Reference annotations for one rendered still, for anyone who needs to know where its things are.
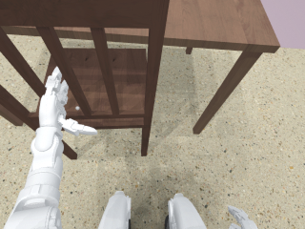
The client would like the left robot hand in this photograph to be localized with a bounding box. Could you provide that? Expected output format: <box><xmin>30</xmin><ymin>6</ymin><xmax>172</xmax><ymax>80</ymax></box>
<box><xmin>39</xmin><ymin>67</ymin><xmax>98</xmax><ymax>136</ymax></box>

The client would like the right robot hand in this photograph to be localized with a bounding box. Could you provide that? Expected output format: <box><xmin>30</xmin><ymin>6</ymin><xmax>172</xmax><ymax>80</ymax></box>
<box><xmin>228</xmin><ymin>205</ymin><xmax>258</xmax><ymax>229</ymax></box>

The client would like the table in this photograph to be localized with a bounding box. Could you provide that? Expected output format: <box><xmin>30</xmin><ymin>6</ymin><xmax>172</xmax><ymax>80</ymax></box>
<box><xmin>0</xmin><ymin>0</ymin><xmax>281</xmax><ymax>135</ymax></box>

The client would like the right robot shin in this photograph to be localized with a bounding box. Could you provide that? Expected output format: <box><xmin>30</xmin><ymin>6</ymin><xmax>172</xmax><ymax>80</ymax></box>
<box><xmin>169</xmin><ymin>193</ymin><xmax>184</xmax><ymax>229</ymax></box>

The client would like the chair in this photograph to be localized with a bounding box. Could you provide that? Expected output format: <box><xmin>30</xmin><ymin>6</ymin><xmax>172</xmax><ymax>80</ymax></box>
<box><xmin>0</xmin><ymin>0</ymin><xmax>170</xmax><ymax>160</ymax></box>

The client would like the left robot upper arm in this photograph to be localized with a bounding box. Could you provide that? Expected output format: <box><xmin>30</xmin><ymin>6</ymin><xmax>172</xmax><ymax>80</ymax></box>
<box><xmin>6</xmin><ymin>206</ymin><xmax>63</xmax><ymax>229</ymax></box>

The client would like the robot right thigh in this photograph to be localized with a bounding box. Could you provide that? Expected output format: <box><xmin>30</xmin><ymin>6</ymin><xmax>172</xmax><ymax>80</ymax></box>
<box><xmin>168</xmin><ymin>197</ymin><xmax>207</xmax><ymax>229</ymax></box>

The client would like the robot left forearm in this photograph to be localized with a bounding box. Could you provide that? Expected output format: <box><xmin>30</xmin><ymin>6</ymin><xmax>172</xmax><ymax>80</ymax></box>
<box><xmin>3</xmin><ymin>126</ymin><xmax>64</xmax><ymax>229</ymax></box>

